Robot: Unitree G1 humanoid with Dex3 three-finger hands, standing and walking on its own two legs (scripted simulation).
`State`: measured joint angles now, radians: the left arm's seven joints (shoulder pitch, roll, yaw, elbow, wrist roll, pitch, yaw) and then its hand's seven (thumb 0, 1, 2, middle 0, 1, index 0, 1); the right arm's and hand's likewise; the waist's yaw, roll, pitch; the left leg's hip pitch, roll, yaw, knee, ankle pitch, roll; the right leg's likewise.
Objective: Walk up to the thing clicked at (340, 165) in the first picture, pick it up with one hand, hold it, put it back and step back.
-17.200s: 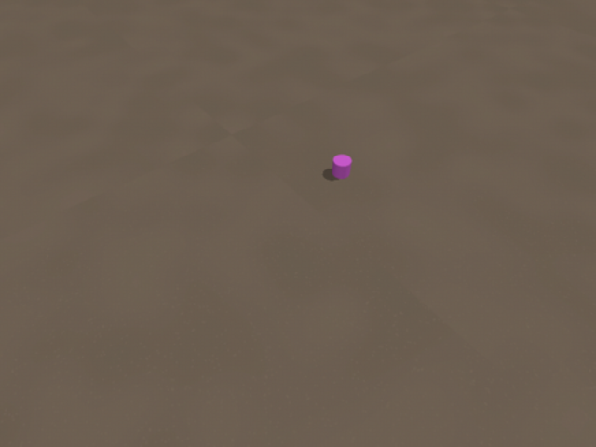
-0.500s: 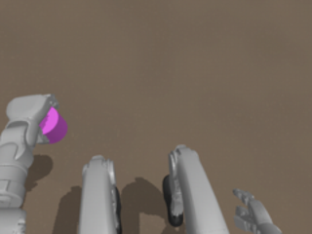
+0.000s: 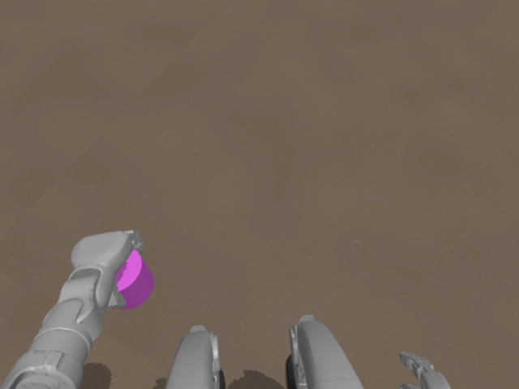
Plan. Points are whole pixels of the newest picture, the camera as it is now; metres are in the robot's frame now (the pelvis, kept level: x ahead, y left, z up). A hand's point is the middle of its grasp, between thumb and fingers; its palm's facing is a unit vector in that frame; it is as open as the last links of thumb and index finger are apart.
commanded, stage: lift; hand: left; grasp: from above
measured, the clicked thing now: (123, 278) +0.33 +0.24 -0.15
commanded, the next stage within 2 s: hold in 0.46 s
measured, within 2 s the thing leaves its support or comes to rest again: neither
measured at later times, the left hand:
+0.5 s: hand (105, 253) +0.33 +0.22 -0.02, palm faces -0.49 -0.10 -0.87, open 11.1 cm
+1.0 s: hand (93, 236) +0.35 +0.22 +0.02, palm faces -0.49 -0.08 -0.87, open 11.1 cm
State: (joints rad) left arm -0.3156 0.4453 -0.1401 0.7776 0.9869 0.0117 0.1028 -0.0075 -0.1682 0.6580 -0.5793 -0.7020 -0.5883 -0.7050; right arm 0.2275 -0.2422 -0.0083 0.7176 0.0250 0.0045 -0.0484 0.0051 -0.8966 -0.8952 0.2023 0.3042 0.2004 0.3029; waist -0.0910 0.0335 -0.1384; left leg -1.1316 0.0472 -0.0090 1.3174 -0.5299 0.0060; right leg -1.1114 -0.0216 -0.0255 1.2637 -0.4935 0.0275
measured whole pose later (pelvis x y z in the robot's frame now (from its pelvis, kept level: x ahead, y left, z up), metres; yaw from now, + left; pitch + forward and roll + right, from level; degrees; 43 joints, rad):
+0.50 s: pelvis +0.03 +0.00 +0.08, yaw +0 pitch +11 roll -1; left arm -0.28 0.37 -0.17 0.85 1.00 0.04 0.17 -0.01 -0.18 0.69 -0.57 -0.71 -0.58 -0.72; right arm 0.25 -0.25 -0.03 0.75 0.02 0.01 -0.04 0.01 -0.90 -0.89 0.20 0.30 0.20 0.30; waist -0.07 0.02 -0.07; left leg -0.65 0.04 0.02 0.86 -0.39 0.00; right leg -0.65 -0.02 -0.01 0.82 -0.36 0.02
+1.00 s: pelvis +0.06 +0.00 +0.11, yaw +0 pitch +6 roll -1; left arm -0.25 0.37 -0.19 0.80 1.01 0.03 0.11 -0.01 -0.17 0.68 -0.56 -0.71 -0.57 -0.72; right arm 0.25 -0.26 -0.05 0.73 0.03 0.03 -0.03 0.01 -0.89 -0.89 0.20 0.30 0.20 0.30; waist -0.05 0.02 -0.05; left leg -0.43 0.03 0.04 0.66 -0.34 0.00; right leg -0.43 -0.03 0.00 0.63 -0.31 0.03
